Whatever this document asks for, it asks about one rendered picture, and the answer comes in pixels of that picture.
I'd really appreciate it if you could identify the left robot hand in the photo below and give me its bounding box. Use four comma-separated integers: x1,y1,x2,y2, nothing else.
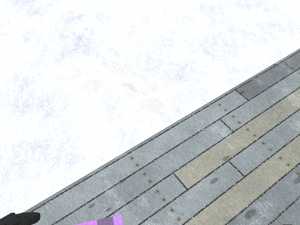
0,212,40,225

